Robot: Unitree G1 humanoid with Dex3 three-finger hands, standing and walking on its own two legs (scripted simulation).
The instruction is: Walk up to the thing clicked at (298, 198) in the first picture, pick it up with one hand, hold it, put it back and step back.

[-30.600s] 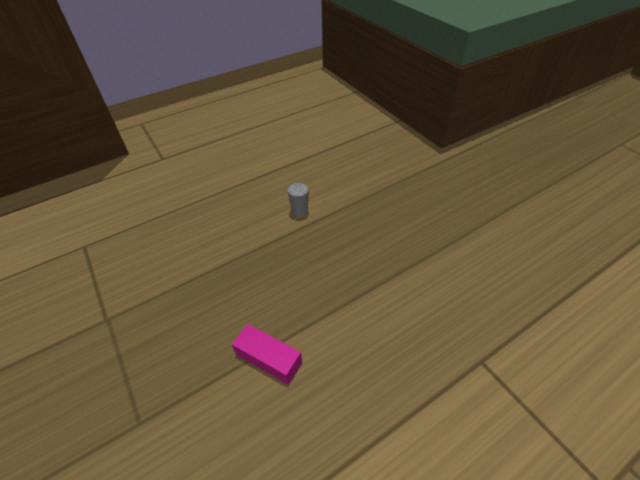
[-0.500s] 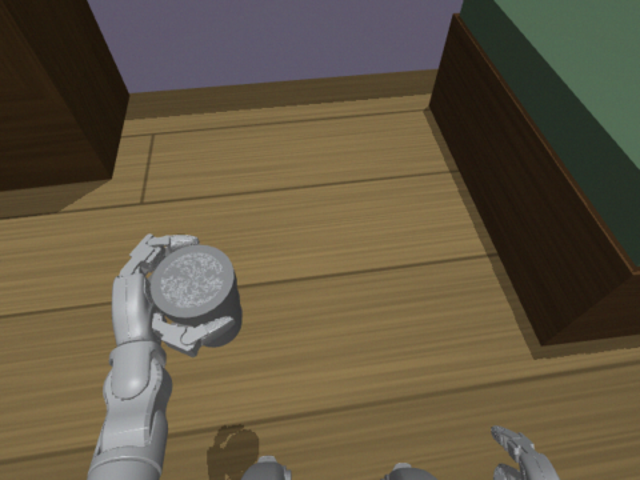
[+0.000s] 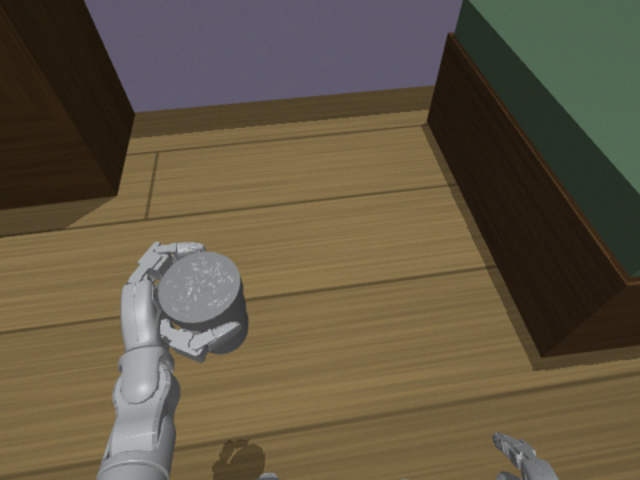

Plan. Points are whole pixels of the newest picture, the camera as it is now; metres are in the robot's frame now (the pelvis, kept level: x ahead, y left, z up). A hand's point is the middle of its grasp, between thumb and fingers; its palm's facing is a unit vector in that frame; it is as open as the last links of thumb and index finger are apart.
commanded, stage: hold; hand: left
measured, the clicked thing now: (212, 310) +0.34 +0.16 +0.01
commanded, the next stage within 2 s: crouch in 0.10 s
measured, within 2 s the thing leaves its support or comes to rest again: neither
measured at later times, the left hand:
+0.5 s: hand (201, 315) +0.33 +0.18 +0.01, palm faces +0.25 -0.97 -0.01, open 12.0 cm
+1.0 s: hand (223, 357) +0.37 +0.21 -0.24, palm faces +0.29 -0.96 -0.02, open 12.0 cm
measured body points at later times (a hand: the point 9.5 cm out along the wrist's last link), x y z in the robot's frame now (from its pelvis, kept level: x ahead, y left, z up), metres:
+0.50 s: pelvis -0.01 +0.00 -0.01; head +0.05 +0.01 +0.43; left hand +0.31 +0.23 +0.01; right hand +0.12 -0.24 -0.12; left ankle +0.02 +0.13 -0.70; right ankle -0.01 -0.13 -0.70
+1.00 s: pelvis -0.06 +0.00 -0.21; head +0.12 +0.02 +0.20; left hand +0.35 +0.26 -0.24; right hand +0.06 -0.26 -0.34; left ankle +0.02 +0.13 -0.70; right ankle -0.01 -0.13 -0.70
